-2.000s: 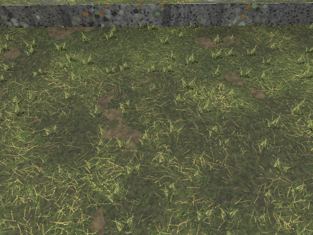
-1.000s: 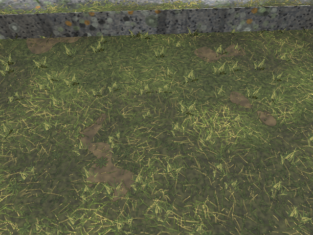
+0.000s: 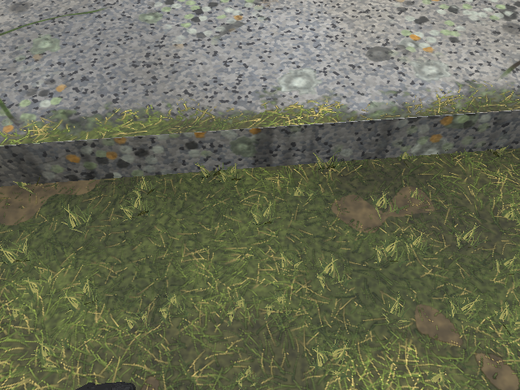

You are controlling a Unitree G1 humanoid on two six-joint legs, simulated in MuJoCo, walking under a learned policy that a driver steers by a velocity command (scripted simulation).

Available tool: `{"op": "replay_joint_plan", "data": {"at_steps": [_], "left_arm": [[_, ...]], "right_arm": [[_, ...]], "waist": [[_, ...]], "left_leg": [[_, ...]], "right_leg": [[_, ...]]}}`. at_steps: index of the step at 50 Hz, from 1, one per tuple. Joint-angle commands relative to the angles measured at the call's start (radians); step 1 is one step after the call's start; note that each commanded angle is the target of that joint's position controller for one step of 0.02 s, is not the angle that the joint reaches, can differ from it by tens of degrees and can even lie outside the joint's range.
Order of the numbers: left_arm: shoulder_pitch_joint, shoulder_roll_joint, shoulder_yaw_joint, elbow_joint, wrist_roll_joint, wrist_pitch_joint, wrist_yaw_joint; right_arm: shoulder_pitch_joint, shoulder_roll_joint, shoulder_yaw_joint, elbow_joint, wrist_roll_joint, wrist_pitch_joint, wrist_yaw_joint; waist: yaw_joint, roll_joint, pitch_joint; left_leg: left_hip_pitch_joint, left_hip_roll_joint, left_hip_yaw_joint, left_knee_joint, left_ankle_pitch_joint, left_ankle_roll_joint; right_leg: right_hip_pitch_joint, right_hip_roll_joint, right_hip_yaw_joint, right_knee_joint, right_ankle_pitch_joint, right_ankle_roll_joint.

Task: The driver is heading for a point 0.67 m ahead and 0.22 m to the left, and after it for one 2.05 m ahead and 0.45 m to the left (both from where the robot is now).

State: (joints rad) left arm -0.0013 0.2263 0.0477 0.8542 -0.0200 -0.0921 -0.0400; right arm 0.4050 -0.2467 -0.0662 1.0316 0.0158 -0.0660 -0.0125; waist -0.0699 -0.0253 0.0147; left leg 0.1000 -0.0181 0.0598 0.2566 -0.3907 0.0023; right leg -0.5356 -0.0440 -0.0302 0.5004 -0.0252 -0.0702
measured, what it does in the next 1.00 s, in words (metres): walks ahead, turning left: right foot, then left foot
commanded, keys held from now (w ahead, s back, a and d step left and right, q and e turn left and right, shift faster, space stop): w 0.10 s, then w+q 0.78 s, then q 0.12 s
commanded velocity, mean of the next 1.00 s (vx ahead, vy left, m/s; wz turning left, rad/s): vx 0.49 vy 0.00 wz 0.40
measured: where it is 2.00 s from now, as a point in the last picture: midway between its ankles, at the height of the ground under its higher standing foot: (216, 321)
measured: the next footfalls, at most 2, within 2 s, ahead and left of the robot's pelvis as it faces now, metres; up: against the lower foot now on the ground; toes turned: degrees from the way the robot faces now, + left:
right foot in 0.02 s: +0.19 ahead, -0.12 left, +0.00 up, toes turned -3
left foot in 0.60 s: +0.47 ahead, +0.14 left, +0.00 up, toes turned +16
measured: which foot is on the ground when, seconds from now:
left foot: down 0.00-0.04, up 0.06-0.58, down 0.60-1.00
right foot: up 0.00-0.00, down 0.02-0.60, up 0.62-1.00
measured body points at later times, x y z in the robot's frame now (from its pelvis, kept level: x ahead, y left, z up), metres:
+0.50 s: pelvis +0.27 -0.01 +0.01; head +0.29 +0.00 +0.46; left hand +0.24 +0.26 -0.13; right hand +0.47 -0.22 -0.11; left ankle +0.43 +0.15 -0.69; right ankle +0.15 -0.12 -0.73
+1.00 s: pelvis +0.55 +0.08 +0.01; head +0.58 +0.10 +0.46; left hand +0.63 +0.38 -0.09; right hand +0.70 -0.17 -0.11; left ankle +0.43 +0.13 -0.73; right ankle +0.75 +0.02 -0.70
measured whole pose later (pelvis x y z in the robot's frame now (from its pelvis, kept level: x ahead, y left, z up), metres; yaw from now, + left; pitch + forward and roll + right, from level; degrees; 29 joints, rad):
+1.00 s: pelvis +0.55 +0.08 +0.01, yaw +27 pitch +2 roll +1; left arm 0.05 0.26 0.02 0.76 0.04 -0.05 -0.02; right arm 0.35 -0.28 -0.09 0.81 -0.02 -0.03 0.01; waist -0.07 -0.04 0.04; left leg -0.10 -0.13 -0.15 0.40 -0.32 0.07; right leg -0.58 -0.06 0.03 0.61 -0.06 0.04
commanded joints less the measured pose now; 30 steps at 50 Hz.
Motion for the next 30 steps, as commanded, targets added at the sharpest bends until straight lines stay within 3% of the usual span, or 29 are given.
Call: {"op": "replay_joint_plan", "data": {"at_steps": [1,2,3,4,5,6,7,9,12,15,18,22,25,27,28,29,30], "left_arm": [[0.298,0.209,0.077,0.036,0.007,-0.014,0.008],[0.443,0.302,0.100,0.065,0.027,-0.008,0.016],[0.453,0.263,0.082,0.071,0.015,-0.004,0.013],[0.380,0.202,0.062,0.061,0.005,-0.006,0.013],[0.297,0.162,0.050,0.039,0.007,-0.007,0.016],[0.224,0.134,0.041,0.029,0.017,-0.010,0.014],[0.184,0.099,0.031,0.026,0.027,-0.018,0.011],[0.182,0.094,0.030,0.043,0.034,-0.026,0.010],[0.222,0.134,0.041,0.069,0.039,-0.034,0.028],[0.243,0.141,0.041,0.077,0.039,-0.032,0.045],[0.258,0.149,0.039,0.078,0.033,-0.029,0.056],[0.341,0.163,0.045,0.107,0.022,-0.007,0.063],[0.345,0.185,0.054,0.106,0.012,0.019,0.067],[0.312,0.216,0.063,0.087,0.008,0.032,0.075],[0.297,0.228,0.066,0.078,0.008,0.041,0.079],[0.277,0.228,0.063,0.067,0.005,0.044,0.081],[0.289,0.198,0.050,0.041,0.022,0.032,0.080]], "right_arm": [[-0.042,-0.141,-0.020,-0.056,-0.005,0.004,-0.005],[0.055,-0.050,0.007,-0.074,-0.014,-0.009,0.002],[0.063,-0.026,0.019,-0.064,-0.005,-0.036,0.009],[-0.016,-0.115,-0.005,-0.084,0.023,-0.055,0.016],[-0.094,-0.134,-0.007,-0.106,0.033,-0.065,0.015],[-0.128,-0.125,-0.011,-0.108,0.027,-0.061,0.008],[-0.123,-0.120,-0.021,-0.102,0.018,-0.045,0.001],[-0.075,-0.069,-0.018,-0.086,0.017,-0.012,-0.002],[-0.130,-0.067,-0.024,-0.111,0.015,0.008,-0.006],[-0.195,-0.066,-0.028,-0.135,0.006,0.003,0.003],[-0.289,-0.047,-0.019,-0.169,0.003,-0.002,0.021],[-0.407,-0.026,-0.002,-0.233,0.003,0.000,0.044],[-0.441,-0.037,-0.003,-0.283,0.007,0.001,0.066],[-0.383,-0.074,-0.021,-0.295,0.008,0.005,0.076],[-0.285,-0.110,-0.040,-0.280,0.010,0.007,0.077],[-0.127,-0.167,-0.071,-0.245,0.013,0.007,0.068],[0.018,-0.267,-0.105,-0.218,0.009,0.017,0.043]], "waist": [[0.206,0.086,-0.179],[0.188,-0.114,-0.335],[0.181,-0.235,-0.417],[0.180,-0.170,-0.290],[0.160,-0.106,-0.180],[0.124,-0.031,-0.103],[0.090,-0.035,-0.066],[0.058,-0.058,-0.044],[0.056,-0.035,0.005],[0.069,-0.025,0.018],[0.098,-0.022,0.042],[0.145,-0.001,0.086],[0.134,-0.018,0.085],[0.082,-0.063,0.020],[0.025,-0.077,-0.040],[-0.061,-0.056,-0.124],[-0.103,0.084,-0.229]], "left_leg": [[-0.161,0.192,-0.036,0.421,0.819,0.102],[-0.548,0.052,0.007,0.816,0.419,0.033],[-0.739,-0.044,-0.119,1.027,-0.176,0.020],[-0.844,0.024,-0.179,1.114,-0.155,0.041],[-0.859,0.079,-0.147,1.095,-0.070,0.056],[-0.818,0.125,-0.130,1.024,0.015,0.056],[-0.755,0.158,-0.138,0.961,0.066,0.058],[-0.677,0.176,-0.148,0.913,0.107,0.054],[-0.763,0.170,-0.177,0.822,0.222,0.038],[-0.819,0.147,-0.188,0.669,0.392,0.028],[-0.786,0.131,-0.119,0.512,0.509,0.028],[-0.850,0.121,-0.070,0.399,0.474,0.045],[-0.845,0.093,-0.014,0.362,0.337,0.074],[-0.703,0.027,0.052,0.368,0.234,0.110],[-0.569,-0.015,0.073,0.363,0.203,0.135],[-0.331,-0.051,0.062,0.289,0.269,0.173],[-0.020,0.114,-0.208,0.268,0.276,0.242]], "right_leg": [[0.468,-0.004,0.018,0.017,-0.007,-0.082],[0.864,-0.261,0.427,-0.005,-0.113,-0.219],[0.957,-0.362,0.769,-0.178,-0.207,-0.288],[0.861,-0.327,0.664,-0.195,-0.267,-0.237],[0.713,-0.290,0.511,-0.210,-0.221,-0.199],[0.555,-0.256,0.398,-0.249,-0.160,-0.173],[0.452,-0.221,0.316,-0.284,-0.115,-0.149],[0.351,-0.203,0.229,-0.344,-0.088,-0.145],[0.344,-0.201,0.129,-0.392,-0.020,-0.148],[0.394,-0.186,0.035,-0.398,0.050,-0.120],[0.409,-0.169,-0.054,-0.413,0.065,-0.092],[0.569,-0.214,-0.104,-0.372,0.134,-0.085],[0.667,-0.250,-0.135,-0.276,0.332,-0.070],[0.680,-0.251,-0.167,-0.134,0.684,-0.047],[0.660,-0.240,-0.181,0.011,0.807,-0.032],[0.569,-0.200,-0.201,0.225,0.763,0.001],[0.303,-0.148,-0.206,0.552,0.390,0.046]]}}
Velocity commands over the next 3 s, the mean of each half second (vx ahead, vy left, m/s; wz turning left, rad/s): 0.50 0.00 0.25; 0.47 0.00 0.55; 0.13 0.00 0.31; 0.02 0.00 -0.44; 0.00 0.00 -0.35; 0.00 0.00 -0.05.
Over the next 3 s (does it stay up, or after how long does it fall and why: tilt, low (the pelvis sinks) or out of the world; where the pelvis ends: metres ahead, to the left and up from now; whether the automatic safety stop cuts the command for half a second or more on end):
stays up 0.68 0.06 0.01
